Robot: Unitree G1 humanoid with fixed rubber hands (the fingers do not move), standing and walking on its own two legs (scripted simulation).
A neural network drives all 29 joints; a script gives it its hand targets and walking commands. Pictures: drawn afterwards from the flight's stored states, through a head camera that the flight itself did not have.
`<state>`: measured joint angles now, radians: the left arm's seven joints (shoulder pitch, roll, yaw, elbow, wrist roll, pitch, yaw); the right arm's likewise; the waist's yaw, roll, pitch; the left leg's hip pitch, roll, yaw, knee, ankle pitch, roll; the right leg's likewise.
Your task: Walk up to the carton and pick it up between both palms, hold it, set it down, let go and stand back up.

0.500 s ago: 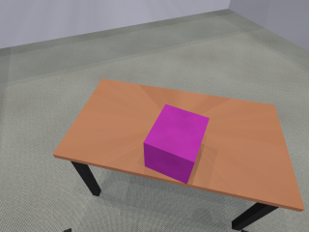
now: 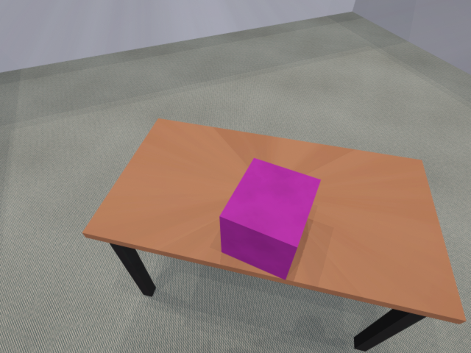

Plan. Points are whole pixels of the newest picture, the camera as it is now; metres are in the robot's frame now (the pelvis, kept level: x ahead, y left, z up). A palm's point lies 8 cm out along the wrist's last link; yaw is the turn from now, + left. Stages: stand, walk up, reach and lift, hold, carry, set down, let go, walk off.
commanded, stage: stand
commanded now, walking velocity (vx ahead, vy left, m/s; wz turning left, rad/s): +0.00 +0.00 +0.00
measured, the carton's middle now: (269, 217) +0.45 -0.07 -0.13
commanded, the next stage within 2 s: walk up in 0.84 s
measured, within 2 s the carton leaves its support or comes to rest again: neither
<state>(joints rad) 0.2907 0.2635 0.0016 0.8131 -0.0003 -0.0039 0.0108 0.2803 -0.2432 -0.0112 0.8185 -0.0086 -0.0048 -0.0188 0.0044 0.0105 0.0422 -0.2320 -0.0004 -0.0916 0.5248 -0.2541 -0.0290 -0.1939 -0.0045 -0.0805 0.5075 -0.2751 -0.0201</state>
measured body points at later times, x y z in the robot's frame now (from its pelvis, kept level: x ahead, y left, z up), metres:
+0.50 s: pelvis +0.00 +0.00 +0.00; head +0.00 +0.00 +0.45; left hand +0.07 +0.26 -0.13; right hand +0.07 -0.26 -0.13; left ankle +0.02 +0.14 -0.74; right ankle +0.00 -0.10 -0.74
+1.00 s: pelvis +0.00 +0.00 +0.00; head +0.00 +0.00 +0.45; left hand +0.04 +0.26 -0.13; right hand +0.06 -0.25 -0.14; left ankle +0.02 +0.14 -0.74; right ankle +0.00 -0.10 -0.74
